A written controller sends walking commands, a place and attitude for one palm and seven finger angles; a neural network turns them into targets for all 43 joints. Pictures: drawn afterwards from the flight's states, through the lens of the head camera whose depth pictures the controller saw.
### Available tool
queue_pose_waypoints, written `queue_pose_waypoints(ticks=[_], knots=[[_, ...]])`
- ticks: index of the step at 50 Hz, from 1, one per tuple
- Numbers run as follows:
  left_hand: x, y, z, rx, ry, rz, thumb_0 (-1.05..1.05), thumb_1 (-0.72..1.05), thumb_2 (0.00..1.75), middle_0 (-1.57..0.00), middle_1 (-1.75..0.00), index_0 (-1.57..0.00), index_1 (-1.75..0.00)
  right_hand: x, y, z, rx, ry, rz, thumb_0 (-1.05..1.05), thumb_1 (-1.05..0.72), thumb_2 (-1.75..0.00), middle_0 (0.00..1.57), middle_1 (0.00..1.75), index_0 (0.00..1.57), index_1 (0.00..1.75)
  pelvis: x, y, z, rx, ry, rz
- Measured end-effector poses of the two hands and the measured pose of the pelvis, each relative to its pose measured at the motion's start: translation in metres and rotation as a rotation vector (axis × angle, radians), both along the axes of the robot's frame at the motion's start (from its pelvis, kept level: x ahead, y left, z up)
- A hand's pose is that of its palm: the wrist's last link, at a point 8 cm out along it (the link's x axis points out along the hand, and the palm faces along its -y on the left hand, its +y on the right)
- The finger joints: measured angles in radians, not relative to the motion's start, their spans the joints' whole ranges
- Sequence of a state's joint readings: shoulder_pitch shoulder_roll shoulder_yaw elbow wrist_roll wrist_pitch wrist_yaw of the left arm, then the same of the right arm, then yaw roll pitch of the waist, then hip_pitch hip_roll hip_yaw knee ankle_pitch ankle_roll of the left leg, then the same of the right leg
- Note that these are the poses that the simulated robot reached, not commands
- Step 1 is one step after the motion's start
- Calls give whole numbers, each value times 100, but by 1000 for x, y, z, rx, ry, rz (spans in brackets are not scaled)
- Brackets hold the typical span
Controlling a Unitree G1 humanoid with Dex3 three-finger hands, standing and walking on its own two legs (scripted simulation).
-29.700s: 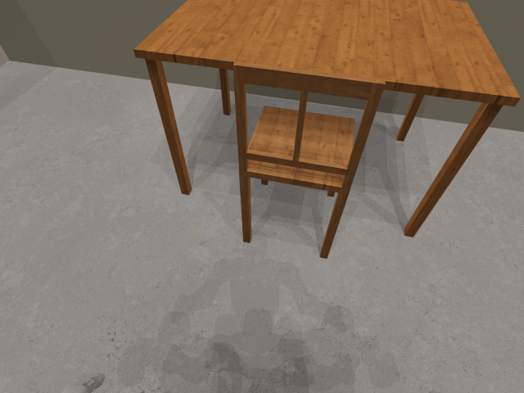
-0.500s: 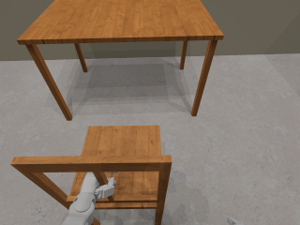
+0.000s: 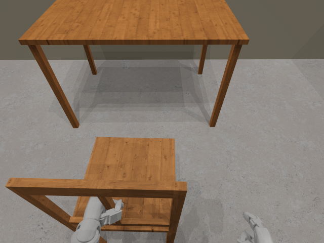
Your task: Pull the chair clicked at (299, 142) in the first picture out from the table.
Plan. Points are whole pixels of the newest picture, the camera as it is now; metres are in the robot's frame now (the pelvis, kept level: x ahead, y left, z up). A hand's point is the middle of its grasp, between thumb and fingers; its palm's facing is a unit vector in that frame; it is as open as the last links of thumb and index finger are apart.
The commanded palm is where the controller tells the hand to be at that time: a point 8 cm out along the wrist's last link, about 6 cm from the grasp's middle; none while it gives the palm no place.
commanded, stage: open the thumb and straighten the fingers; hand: left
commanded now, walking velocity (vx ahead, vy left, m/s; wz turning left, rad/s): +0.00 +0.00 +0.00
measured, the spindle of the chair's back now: (112, 208) +0.23 +0.16 -0.10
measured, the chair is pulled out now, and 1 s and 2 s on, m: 0.63 0.63 0.63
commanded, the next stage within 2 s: draw the fingers out of the gap in 0.76 s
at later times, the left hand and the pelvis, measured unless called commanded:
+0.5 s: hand (115, 206) +0.22 +0.14 -0.07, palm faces +0.02 -0.99 -0.15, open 13.9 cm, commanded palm +0.20 +0.19 -0.05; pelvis +0.01 -0.01 -0.04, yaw +3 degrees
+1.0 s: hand (114, 215) +0.20 +0.14 -0.07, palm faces +0.04 -0.99 -0.16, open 17.5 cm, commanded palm +0.17 +0.19 -0.05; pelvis +0.03 -0.01 -0.05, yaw +4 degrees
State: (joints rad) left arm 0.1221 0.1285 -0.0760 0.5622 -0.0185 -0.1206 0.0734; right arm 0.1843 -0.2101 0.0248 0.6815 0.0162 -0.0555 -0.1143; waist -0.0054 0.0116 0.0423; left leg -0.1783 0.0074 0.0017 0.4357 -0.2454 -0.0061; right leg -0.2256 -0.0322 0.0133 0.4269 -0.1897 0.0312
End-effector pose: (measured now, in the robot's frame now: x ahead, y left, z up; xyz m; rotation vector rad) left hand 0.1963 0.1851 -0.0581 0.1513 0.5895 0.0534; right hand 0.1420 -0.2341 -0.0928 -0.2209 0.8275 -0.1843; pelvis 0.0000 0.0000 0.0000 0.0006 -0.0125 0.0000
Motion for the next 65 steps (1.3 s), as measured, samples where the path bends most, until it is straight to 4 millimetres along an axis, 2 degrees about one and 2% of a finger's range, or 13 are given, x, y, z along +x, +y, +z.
queue_pose_waypoints(ticks=[5,8,11,16,21,26,35,41,48,59,65], knots=[[0,1,-1,-28,3,21,5,69,84,-36,-133,-49,-145,-2,-5,0,31,-5,-8,1,-90,-90,21,30,20,30,1,-4,-3,0,37,16],[1,3,0,-41,-8,9,4,61,79,-38,-135,-49,-145,-1,-10,-1,38,-34,-1,1,-90,-90,21,30,20,30,0,-6,-9,-2,69,22],[3,6,2,-31,-25,-7,3,44,70,-41,-138,-49,-145,2,-15,-4,31,-69,5,1,-90,-90,21,30,20,30,0,-7,-16,-5,100,25],[6,11,3,-15,-17,-5,2,3,49,-44,-137,-48,-141,12,-19,-12,23,-116,14,1,-90,-90,21,30,20,30,3,-8,-27,-6,142,29],[9,13,3,-8,1,14,1,-29,33,-40,-121,-41,-123,24,-17,-21,26,-149,28,1,-90,-90,20,30,20,30,8,-9,-35,-7,171,38],[10,8,3,-8,12,15,0,-45,25,-31,-93,-32,-94,36,-13,-26,32,-174,40,1,-90,-90,20,30,20,30,15,-10,-41,-9,190,46],[6,6,3,2,27,28,-1,-53,21,-11,-34,-11,-35,51,-11,-30,27,-185,48,1,-90,-90,21,30,20,30,25,-13,-48,-14,209,57],[3,6,3,3,30,29,-1,-54,20,-4,-12,-4,-12,57,-12,-30,11,-187,46,1,-90,-90,21,30,20,30,29,-13,-50,-19,216,64],[-6,7,4,6,39,36,-1,-54,20,-1,-3,-1,-3,59,-12,-28,7,-194,27,1,-90,-90,21,30,20,30,31,-11,-51,-21,220,64],[-49,12,4,4,65,53,-1,-54,20,0,0,0,-1,62,-2,-26,14,-231,24,1,-90,-90,21,30,20,30,27,-7,-56,-31,220,68],[-63,14,3,-4,62,52,-1,-54,20,0,0,0,0,64,6,-27,19,-252,35,1,-90,-90,21,30,20,30,22,-4,-59,-36,220,72]])
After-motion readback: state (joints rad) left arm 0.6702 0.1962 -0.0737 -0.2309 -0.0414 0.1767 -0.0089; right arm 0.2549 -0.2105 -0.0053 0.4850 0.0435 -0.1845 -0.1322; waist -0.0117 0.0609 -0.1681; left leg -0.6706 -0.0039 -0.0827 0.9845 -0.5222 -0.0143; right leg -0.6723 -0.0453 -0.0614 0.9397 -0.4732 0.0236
